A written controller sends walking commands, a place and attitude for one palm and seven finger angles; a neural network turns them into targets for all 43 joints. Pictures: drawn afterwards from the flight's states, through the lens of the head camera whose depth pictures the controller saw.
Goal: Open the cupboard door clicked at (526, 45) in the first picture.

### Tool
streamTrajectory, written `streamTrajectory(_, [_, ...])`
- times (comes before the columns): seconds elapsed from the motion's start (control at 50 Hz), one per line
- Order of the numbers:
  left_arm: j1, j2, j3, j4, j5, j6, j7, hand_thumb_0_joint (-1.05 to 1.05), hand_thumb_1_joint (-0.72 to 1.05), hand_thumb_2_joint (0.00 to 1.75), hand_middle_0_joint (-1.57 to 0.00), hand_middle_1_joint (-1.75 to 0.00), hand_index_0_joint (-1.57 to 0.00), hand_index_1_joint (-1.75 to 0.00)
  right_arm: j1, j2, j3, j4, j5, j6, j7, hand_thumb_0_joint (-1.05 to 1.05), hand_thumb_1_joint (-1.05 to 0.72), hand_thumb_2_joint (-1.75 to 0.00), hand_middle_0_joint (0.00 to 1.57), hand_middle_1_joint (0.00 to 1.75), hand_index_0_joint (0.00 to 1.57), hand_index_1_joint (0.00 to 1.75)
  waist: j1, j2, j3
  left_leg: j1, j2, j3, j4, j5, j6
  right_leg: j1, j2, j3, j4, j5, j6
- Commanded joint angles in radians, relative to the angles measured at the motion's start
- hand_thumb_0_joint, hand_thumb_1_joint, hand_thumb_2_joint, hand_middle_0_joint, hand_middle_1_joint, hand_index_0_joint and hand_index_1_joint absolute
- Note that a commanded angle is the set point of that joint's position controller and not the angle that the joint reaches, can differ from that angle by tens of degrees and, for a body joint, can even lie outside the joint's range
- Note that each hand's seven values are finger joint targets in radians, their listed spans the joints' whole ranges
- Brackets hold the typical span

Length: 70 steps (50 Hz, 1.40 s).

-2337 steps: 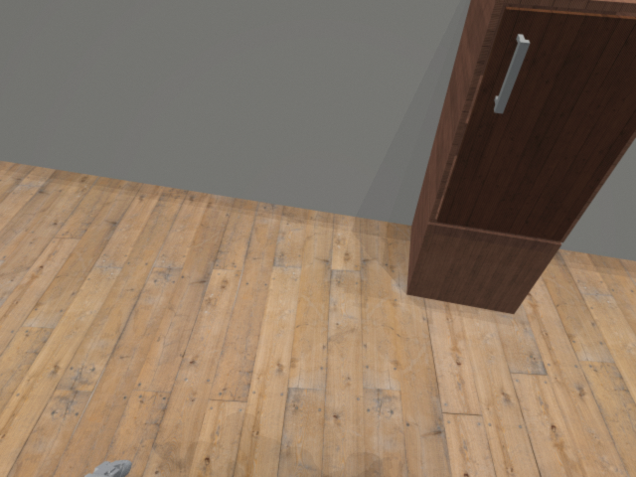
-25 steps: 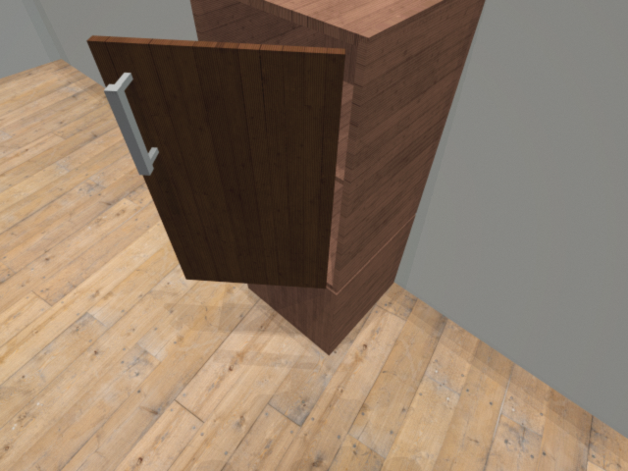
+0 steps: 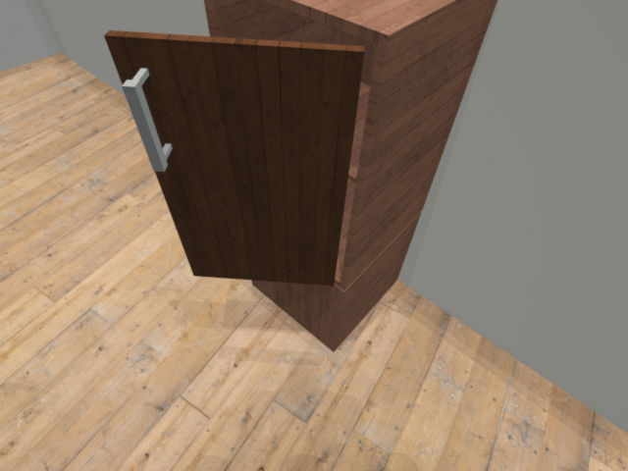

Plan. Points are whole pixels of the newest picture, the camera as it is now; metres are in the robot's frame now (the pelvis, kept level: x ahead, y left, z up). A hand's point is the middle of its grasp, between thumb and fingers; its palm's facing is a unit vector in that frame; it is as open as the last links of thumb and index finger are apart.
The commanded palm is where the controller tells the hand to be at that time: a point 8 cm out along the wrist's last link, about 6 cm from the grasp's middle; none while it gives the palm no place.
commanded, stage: come to a stop and stand still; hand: left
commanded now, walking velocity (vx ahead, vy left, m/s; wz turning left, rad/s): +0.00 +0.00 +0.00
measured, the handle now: (151, 122) +0.57 +0.30 +0.13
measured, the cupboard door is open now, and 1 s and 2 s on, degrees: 38 38 38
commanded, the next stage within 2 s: look again from close up in 0.22 s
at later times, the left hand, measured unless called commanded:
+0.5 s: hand out of the picture -0.03 +0.18 -0.18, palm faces +0.00 -0.98 -0.20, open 7.4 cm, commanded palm none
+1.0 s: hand out of the picture -0.05 +0.17 -0.18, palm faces -0.01 -0.98 -0.18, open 7.4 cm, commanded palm none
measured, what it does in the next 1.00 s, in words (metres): stands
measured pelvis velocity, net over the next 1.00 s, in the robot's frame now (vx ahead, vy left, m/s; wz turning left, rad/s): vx -0.04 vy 0.00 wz -0.03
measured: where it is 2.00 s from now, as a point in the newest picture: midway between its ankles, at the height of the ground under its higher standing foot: outside the picture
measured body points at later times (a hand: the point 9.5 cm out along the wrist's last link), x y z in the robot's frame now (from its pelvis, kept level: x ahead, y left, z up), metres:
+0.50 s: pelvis -0.03 +0.01 -0.01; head +0.00 +0.01 +0.44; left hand -0.03 +0.23 -0.17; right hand -0.01 -0.22 -0.17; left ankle -0.03 +0.12 -0.74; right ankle -0.08 -0.12 -0.74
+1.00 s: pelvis -0.04 +0.00 -0.01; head -0.03 +0.00 +0.44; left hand -0.05 +0.22 -0.17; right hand -0.05 -0.22 -0.17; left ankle -0.03 +0.12 -0.74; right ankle -0.08 -0.12 -0.74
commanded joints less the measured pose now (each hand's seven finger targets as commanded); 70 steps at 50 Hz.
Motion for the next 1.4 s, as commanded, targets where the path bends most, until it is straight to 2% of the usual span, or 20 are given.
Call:
streamTrajectory(0.0, [0.087, 0.085, 0.010, -0.016, -0.005, -0.007, 0.006, 0.00, 0.90, 0.90, -0.20, -0.30, -0.20, -0.30, 0.067, -0.107, -0.014, -0.019, 0.001, -0.015, -0.008, 0.00, -0.90, -0.90, 0.20, 0.30, 0.20, 0.30, -0.003, 0.035, 0.029, 0.035, 0.086, -0.070, -0.036, 0.362, 0.024, -0.070, -0.080, 0.049, -0.048, 0.335, -0.035])
streamTrajectory(0.28, [0.095, 0.079, 0.006, -0.008, -0.003, -0.008, 0.004, 0.00, 0.90, 0.90, -0.20, -0.30, -0.20, -0.30, 0.061, -0.107, -0.013, -0.023, 0.002, -0.016, -0.005, 0.00, -0.90, -0.90, 0.20, 0.30, 0.20, 0.30, -0.003, 0.021, 0.037, 0.025, 0.087, -0.077, -0.052, 0.300, 0.026, -0.086, -0.080, 0.056, -0.066, 0.279, -0.030])
streamTrajectory(0.3, [0.136, 0.108, -0.004, -0.015, 0.019, -0.048, 0.044, 0.00, 0.90, 0.90, -0.20, -0.30, -0.20, -0.30, -0.029, -0.145, -0.011, -0.100, 0.016, -0.035, 0.016, 0.00, -0.90, -0.90, 0.20, 0.30, 0.20, 0.30, 0.021, 0.042, 0.019, -0.021, 0.098, -0.041, 0.178, 0.517, 0.006, -0.154, -0.107, 0.113, -0.026, 0.666, -0.012])
streamTrajectory(0.32, [0.114, 0.147, 0.012, -0.058, 0.009, -0.049, 0.040, 0.00, 0.90, 0.90, -0.20, -0.30, -0.20, -0.30, 0.038, -0.101, -0.011, -0.126, 0.004, -0.032, 0.021, 0.00, -0.90, -0.90, 0.20, 0.30, 0.20, 0.30, -0.025, 0.040, -0.028, -0.052, 0.078, -0.054, 0.153, 0.257, 0.023, -0.093, -0.134, 0.107, 0.029, 0.671, -0.038])
streamTrajectory(0.34, [0.084, 0.156, 0.013, -0.068, 0.006, -0.051, 0.030, 0.00, 0.90, 0.90, -0.20, -0.30, -0.20, -0.30, 0.018, -0.093, -0.009, -0.125, -0.001, -0.026, 0.022, 0.00, -0.90, -0.90, 0.20, 0.30, 0.20, 0.30, -0.013, 0.068, -0.019, -0.058, 0.064, -0.035, 0.111, 0.171, 0.027, -0.092, -0.129, 0.101, 0.048, 0.666, -0.047])
streamTrajectory(0.44, [0.094, 0.103, 0.001, -0.082, 0.002, -0.027, 0.020, 0.00, 0.90, 0.90, -0.20, -0.30, -0.20, -0.30, 0.076, -0.140, -0.009, -0.128, -0.001, -0.034, 0.013, 0.00, -0.90, -0.90, 0.20, 0.30, 0.20, 0.30, -0.013, 0.095, -0.098, -0.006, 0.114, -0.076, 0.109, 0.453, 0.055, -0.108, -0.044, 0.049, 0.111, 0.281, -0.045])
streamTrajectory(0.6, [0.065, 0.116, 0.000, -0.101, 0.004, 0.000, 0.005, 0.00, 0.90, 0.90, -0.20, -0.30, -0.20, -0.30, 0.031, -0.144, -0.007, -0.147, -0.004, -0.018, 0.020, 0.00, -0.90, -0.90, 0.20, 0.30, 0.20, 0.30, 0.000, 0.032, 0.099, -0.153, 0.096, -0.094, -0.017, 0.023, 0.055, -0.216, -0.036, 0.069, 0.055, 0.032, -0.037])
streamTrajectory(0.7, [0.069, 0.126, 0.000, -0.114, 0.005, 0.002, -0.001, 0.00, 0.90, 0.90, -0.20, -0.30, -0.20, -0.30, 0.033, -0.149, -0.006, -0.145, -0.005, -0.016, 0.024, 0.00, -0.90, -0.90, 0.20, 0.30, 0.20, 0.30, 0.003, 0.026, 0.094, -0.169, 0.092, -0.099, -0.057, -0.091, 0.055, -0.222, -0.035, 0.080, 0.040, -0.008, -0.039])
streamTrajectory(0.8, [0.077, 0.134, 0.001, -0.113, 0.003, -0.006, -0.003, 0.00, 0.90, 0.90, -0.20, -0.30, -0.20, -0.30, 0.041, -0.144, -0.005, -0.134, -0.002, -0.022, 0.024, 0.00, -0.90, -0.90, 0.20, 0.30, 0.20, 0.30, 0.002, 0.020, 0.010, -0.101, 0.089, -0.071, -0.020, 0.022, 0.051, -0.203, -0.049, 0.100, 0.031, 0.062, -0.040])
streamTrajectory(0.92, [0.093, 0.135, 0.003, -0.100, 0.005, -0.009, -0.006, 0.00, 0.90, 0.90, -0.20, -0.30, -0.20, -0.30, 0.051, -0.138, -0.006, -0.114, -0.001, -0.019, 0.026, 0.00, -0.90, -0.90, 0.20, 0.30, 0.20, 0.30, 0.006, 0.025, 0.020, -0.101, 0.074, -0.046, 0.010, -0.022, 0.046, -0.213, -0.059, 0.127, 0.014, -0.008, -0.052])
streamTrajectory(1.02, [0.120, 0.178, 0.028, -0.101, 0.009, -0.006, -0.008, 0.00, 0.90, 0.90, -0.20, -0.30, -0.20, -0.30, 0.050, -0.114, -0.009, -0.130, -0.006, -0.007, 0.037, 0.00, -0.90, -0.90, 0.20, 0.30, 0.20, 0.30, 0.016, -0.076, 0.090, -0.213, 0.015, 0.022, 0.144, -0.117, 0.028, -0.227, -0.150, 0.255, -0.086, -0.191, -0.111])
streamTrajectory(1.06, [0.136, 0.190, 0.040, -0.102, 0.011, -0.007, -0.005, 0.00, 0.90, 0.90, -0.20, -0.30, -0.20, -0.30, 0.048, -0.106, -0.011, -0.139, -0.006, -0.008, 0.038, 0.00, -0.90, -0.90, 0.20, 0.30, 0.20, 0.30, 0.020, -0.102, 0.101, -0.238, 0.015, 0.037, 0.201, -0.103, 0.026, -0.216, -0.200, 0.291, -0.100, -0.122, -0.138])
streamTrajectory(1.1, [0.125, 0.188, 0.048, -0.105, 0.014, -0.008, -0.004, 0.00, 0.90, 0.90, -0.20, -0.30, -0.20, -0.30, 0.073, -0.098, -0.011, -0.137, -0.006, -0.015, 0.037, 0.00, -0.90, -0.90, 0.20, 0.30, 0.20, 0.30, 0.010, -0.100, 0.084, -0.201, 0.016, 0.038, 0.165, -0.074, 0.027, -0.211, -0.200, 0.254, -0.051, 0.003, -0.141])
streamTrajectory(1.14, [0.113, 0.165, 0.049, -0.113, 0.017, -0.004, -0.006, 0.00, 0.90, 0.90, -0.20, -0.30, -0.20, -0.30, 0.115, -0.112, -0.014, -0.123, -0.003, -0.023, 0.036, 0.00, -0.90, -0.90, 0.20, 0.30, 0.20, 0.30, -0.007, -0.028, 0.066, -0.103, 0.032, 0.017, 0.101, 0.024, 0.038, -0.246, -0.134, 0.160, 0.048, 0.046, -0.107])
streamTrajectory(1.16, [0.102, 0.142, 0.046, -0.120, 0.017, -0.001, -0.007, 0.00, 0.90, 0.90, -0.20, -0.30, -0.20, -0.30, 0.148, -0.136, -0.015, -0.114, -0.004, -0.028, 0.033, 0.00, -0.90, -0.90, 0.20, 0.30, 0.20, 0.30, -0.014, 0.061, 0.052, -0.052, 0.076, -0.037, 0.063, 0.118, 0.062, -0.272, -0.074, 0.089, 0.141, 0.034, -0.082])
streamTrajectory(1.2, [0.071, 0.081, 0.034, -0.137, 0.020, -0.001, -0.008, 0.00, 0.90, 0.90, -0.20, -0.30, -0.20, -0.30, 0.234, -0.196, -0.029, -0.095, -0.012, -0.029, 0.020, 0.00, -0.90, -0.90, 0.20, 0.30, 0.20, 0.30, -0.038, 0.290, 0.028, 0.076, 0.236, -0.245, -0.046, 0.285, 0.179, -0.438, 0.033, -0.067, 0.404, -0.191, -0.042])
streamTrajectory(1.24, [0.005, 0.078, 0.028, -0.168, 0.019, -0.005, -0.006, 0.00, 0.90, 0.90, -0.20, -0.30, -0.20, -0.30, 0.263, -0.171, -0.022, -0.097, -0.010, -0.033, 0.013, 0.00, -0.90, -0.90, 0.20, 0.30, 0.20, 0.30, -0.051, 0.253, 0.041, 0.122, 0.289, -0.292, -0.063, 0.476, 0.268, -0.561, -0.003, -0.021, 0.614, -0.315, -0.052])
streamTrajectory(1.26, [-0.010, 0.074, 0.031, -0.171, 0.015, -0.007, -0.008, 0.00, 0.90, 0.90, -0.20, -0.30, -0.20, -0.30, 0.234, -0.165, -0.020, -0.106, -0.012, -0.034, 0.013, 0.00, -0.90, -0.90, 0.20, 0.30, 0.20, 0.30, -0.042, 0.205, 0.034, 0.098, 0.287, -0.265, -0.046, 0.530, 0.273, -0.548, -0.021, -0.013, 0.631, -0.303, -0.056])
streamTrajectory(1.32, [0.012, 0.042, 0.031, -0.161, 0.010, -0.002, -0.017, 0.00, 0.90, 0.90, -0.20, -0.30, -0.20, -0.30, 0.136, -0.168, -0.020, -0.145, -0.019, -0.030, 0.015, 0.00, -0.90, -0.90, 0.20, 0.30, 0.20, 0.30, 0.001, 0.166, -0.006, -0.009, 0.229, -0.143, -0.041, 0.505, 0.238, -0.384, -0.024, -0.048, 0.507, -0.218, -0.051])
streamTrajectory(1.38, [0.099, 0.040, 0.034, -0.133, 0.014, -0.007, -0.017, 0.00, 0.90, 0.90, -0.20, -0.30, -0.20, -0.30, 0.089, -0.170, -0.022, -0.156, -0.006, -0.027, 0.017, 0.00, -0.90, -0.90, 0.20, 0.30, 0.20, 0.30, 0.058, 0.105, -0.037, -0.107, 0.173, -0.075, 0.043, 0.402, 0.181, -0.167, -0.006, -0.081, 0.232, 0.057, -0.039])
